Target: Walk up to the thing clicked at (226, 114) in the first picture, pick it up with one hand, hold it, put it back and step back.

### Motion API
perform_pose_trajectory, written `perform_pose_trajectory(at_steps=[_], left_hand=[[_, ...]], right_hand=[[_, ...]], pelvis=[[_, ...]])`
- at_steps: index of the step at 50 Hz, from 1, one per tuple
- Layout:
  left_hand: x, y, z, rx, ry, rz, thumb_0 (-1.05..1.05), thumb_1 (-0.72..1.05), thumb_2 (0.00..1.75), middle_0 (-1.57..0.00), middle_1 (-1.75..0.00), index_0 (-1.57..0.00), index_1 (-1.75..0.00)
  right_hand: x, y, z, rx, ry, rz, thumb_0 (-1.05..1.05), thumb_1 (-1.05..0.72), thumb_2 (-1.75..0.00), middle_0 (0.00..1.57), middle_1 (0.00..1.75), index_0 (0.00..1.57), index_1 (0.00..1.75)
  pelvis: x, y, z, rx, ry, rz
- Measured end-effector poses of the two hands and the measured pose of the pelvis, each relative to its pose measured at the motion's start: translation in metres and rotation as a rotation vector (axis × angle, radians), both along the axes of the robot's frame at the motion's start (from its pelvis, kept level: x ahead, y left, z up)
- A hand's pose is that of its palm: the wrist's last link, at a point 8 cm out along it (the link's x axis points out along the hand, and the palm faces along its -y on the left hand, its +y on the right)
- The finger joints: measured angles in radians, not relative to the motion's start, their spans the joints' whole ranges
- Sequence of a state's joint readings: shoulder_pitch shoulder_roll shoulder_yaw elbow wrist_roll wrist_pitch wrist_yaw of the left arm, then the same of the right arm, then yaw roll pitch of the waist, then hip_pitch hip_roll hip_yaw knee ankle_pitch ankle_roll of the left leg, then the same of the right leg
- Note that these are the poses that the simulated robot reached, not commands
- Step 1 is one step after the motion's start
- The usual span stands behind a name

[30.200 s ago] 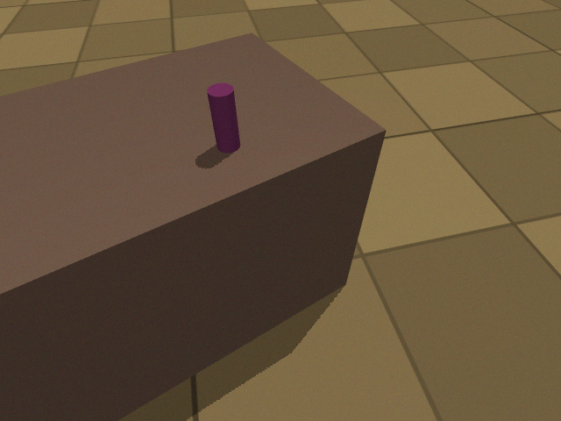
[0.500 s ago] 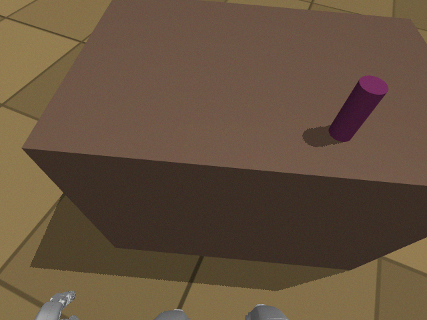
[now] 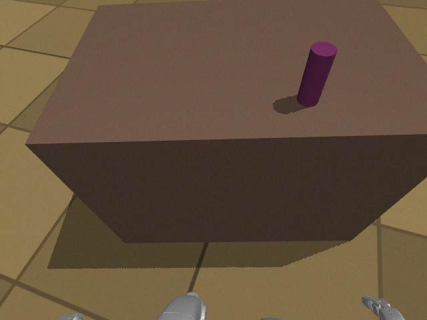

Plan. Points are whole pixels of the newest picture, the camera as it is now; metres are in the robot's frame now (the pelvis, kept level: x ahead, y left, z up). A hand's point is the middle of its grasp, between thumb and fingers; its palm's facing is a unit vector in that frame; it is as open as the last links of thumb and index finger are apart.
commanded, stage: step back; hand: right
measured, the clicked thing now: (314, 76) +0.62 -0.21 +0.06
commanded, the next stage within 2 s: none
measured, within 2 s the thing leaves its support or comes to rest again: neither
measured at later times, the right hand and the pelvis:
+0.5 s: hand out of the picture +0.00 -0.24 -0.12, palm faces -0.14 +0.89 -0.43, open 7.4 cm; pelvis -0.12 +0.01 +0.01, yaw +4 degrees
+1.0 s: hand out of the picture -0.18 -0.29 -0.16, palm faces -0.14 +0.91 -0.38, open 7.4 cm; pelvis -0.27 -0.02 +0.00, yaw +5 degrees
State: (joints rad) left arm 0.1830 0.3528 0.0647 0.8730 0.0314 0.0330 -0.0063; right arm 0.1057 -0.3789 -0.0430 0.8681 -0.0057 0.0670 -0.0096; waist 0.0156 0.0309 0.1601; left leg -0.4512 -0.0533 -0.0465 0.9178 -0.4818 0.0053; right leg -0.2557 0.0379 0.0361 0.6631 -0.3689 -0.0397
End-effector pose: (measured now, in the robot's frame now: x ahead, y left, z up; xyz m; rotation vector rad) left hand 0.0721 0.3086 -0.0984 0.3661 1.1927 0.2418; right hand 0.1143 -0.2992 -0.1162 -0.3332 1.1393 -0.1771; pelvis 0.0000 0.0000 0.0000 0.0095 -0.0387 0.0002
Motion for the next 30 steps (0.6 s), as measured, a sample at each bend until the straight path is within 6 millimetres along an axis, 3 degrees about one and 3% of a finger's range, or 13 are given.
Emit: perform_pose_trajectory(at_steps=[8, 15, 22, 30], left_hand=[[-0.018, 0.001, 0.017, 0.02, -0.069, 0.009, 0.01, 0.9, 0.89, -0.21, -0.3, -0.2, -0.3], [-0.04, 0.019, -0.005, -0.011, -0.144, 0.026, 0.0, 0.9, 0.89, -0.21, -0.3, -0.2, -0.3], [-0.092, 0.022, -0.012, -0.058, -0.084, 0.074, 0.0, 0.91, 0.89, -0.21, -0.3, -0.2, -0.3], [-0.167, 0.015, -0.015, -0.034, 0.016, 0.058, 0.0, 0.91, 0.89, -0.21, -0.3, -0.2, -0.3]], right_hand=[[-0.048, -0.011, 0.007, -0.042, 0.071, 0.036, 0.01, -0.9, -0.9, 0.2, 0.3, 0.21, 0.3], [-0.085, 0.003, 0.005, -0.088, 0.102, 0.093, 0.01, -0.9, -0.9, 0.2, 0.3, 0.21, 0.3], [-0.115, 0.021, 0.029, -0.082, 0.057, 0.109, 0.01, -0.9, -0.9, 0.2, 0.3, 0.21, 0.3], [-0.124, 0.007, 0.037, -0.085, -0.063, 0.112, 0.01, -0.9, -0.9, 0.2, 0.3, 0.21, 0.3]], pelvis=[[-0.033, 0.001, 0.009, 0.012, 0.035, 0.039], [-0.074, 0.014, -0.006, 0.0, 0.013, 0.103], [-0.107, 0.016, 0.007, -0.034, 0.005, 0.09], [-0.154, 0.002, 0.005, -0.029, 0.021, 0.026]])
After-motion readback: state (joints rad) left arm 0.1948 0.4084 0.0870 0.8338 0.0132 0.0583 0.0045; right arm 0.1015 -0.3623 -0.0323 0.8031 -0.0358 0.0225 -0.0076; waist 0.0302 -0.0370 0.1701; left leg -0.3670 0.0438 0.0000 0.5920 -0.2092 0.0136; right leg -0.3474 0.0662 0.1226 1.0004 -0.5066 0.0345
